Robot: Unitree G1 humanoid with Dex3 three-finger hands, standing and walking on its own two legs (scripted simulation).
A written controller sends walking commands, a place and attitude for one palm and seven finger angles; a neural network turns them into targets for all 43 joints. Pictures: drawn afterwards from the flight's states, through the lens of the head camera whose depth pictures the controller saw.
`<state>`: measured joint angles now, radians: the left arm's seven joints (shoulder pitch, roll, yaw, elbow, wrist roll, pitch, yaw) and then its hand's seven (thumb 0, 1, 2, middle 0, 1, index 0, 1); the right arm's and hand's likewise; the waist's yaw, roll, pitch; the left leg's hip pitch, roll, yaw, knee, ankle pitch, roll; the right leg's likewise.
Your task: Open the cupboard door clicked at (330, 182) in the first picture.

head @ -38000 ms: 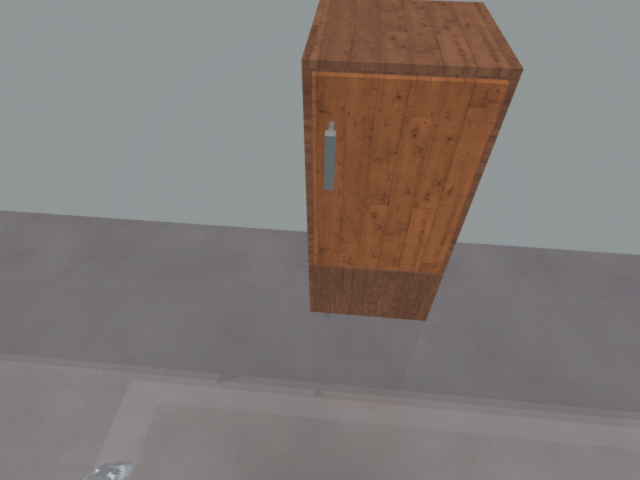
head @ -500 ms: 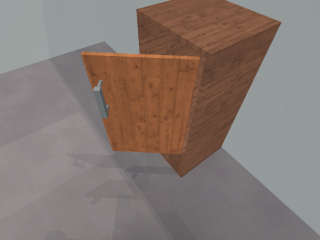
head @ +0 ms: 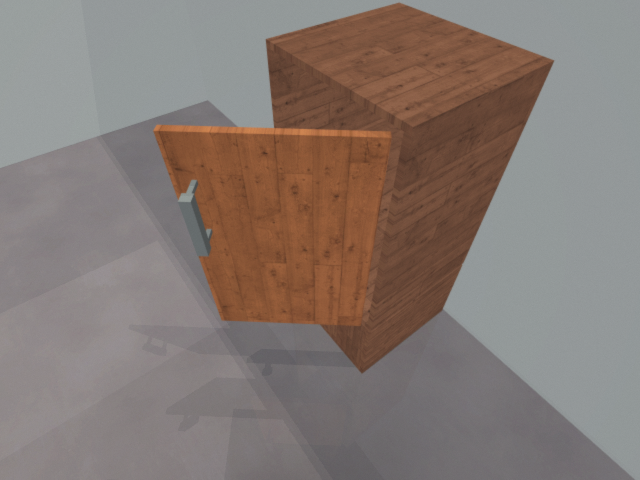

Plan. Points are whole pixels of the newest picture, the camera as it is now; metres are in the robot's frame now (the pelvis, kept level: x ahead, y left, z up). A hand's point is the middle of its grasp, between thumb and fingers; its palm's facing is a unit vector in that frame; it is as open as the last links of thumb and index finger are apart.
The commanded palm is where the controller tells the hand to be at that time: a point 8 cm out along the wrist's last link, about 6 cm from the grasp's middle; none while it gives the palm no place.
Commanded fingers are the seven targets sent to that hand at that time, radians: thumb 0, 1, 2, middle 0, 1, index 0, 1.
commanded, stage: come to a stop and stand still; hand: left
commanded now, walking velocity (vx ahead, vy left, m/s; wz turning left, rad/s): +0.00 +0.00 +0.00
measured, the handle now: (198, 218) +0.55 +0.27 -0.04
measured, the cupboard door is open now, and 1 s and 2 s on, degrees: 50 50 50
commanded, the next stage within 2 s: look again from close up in 0.08 s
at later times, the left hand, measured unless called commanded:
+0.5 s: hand out of the picture -0.03 +0.22 -0.19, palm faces +0.02 -0.98 -0.19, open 7.4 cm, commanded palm none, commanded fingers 0.00 0.90 0.90 -0.20 -0.30 -0.20 -0.30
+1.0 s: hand out of the picture -0.21 +0.24 -0.18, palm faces +0.10 -0.98 -0.16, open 7.4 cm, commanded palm none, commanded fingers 0.00 0.90 0.90 -0.20 -0.30 -0.20 -0.30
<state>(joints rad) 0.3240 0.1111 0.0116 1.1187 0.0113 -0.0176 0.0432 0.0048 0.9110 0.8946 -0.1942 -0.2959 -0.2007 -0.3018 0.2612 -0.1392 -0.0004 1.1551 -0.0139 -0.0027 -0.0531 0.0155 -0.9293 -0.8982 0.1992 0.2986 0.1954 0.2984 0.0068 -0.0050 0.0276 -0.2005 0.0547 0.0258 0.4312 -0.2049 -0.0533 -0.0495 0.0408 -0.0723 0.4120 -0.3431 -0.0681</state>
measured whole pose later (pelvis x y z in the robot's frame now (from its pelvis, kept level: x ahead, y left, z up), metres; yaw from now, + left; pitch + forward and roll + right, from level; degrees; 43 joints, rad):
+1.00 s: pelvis -0.10 +0.09 +0.00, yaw +0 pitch -1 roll -1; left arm 0.51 0.15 0.05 1.11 0.03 0.05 0.04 0.01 0.91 0.89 -0.19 -0.30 -0.20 -0.30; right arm 0.29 -0.15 -0.05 1.03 -0.02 0.05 0.00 0.01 -0.91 -0.90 0.20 0.30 0.20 0.30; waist 0.02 -0.05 -0.03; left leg -0.42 -0.05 0.07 0.88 -0.38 0.02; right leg -0.24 -0.03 -0.02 0.45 -0.22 -0.03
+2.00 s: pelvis +0.02 +0.06 -0.01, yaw +0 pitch +0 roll +0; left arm 0.33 0.19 0.05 1.05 0.02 0.00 0.01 -0.01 0.93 0.89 -0.19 -0.30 -0.20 -0.30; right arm 0.24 -0.15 -0.03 0.95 -0.03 -0.06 0.00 0.00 -0.91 -0.90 0.20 0.30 0.19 0.30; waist 0.00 -0.05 0.01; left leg -0.35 0.02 0.13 0.59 -0.24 0.06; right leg -0.30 -0.03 -0.07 0.87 -0.49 -0.04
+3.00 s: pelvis +0.02 +0.01 -0.01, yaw +3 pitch -1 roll +1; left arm 0.40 0.13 0.00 1.08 0.02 0.01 0.03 0.01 0.91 0.89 -0.20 -0.30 -0.20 -0.30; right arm 0.33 -0.13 -0.01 1.05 -0.03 0.02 -0.01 0.01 -0.91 -0.90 0.20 0.30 0.20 0.30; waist -0.01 0.00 0.02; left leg -0.23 0.01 0.04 0.56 -0.31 0.00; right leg -0.31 0.00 -0.07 0.57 -0.25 -0.05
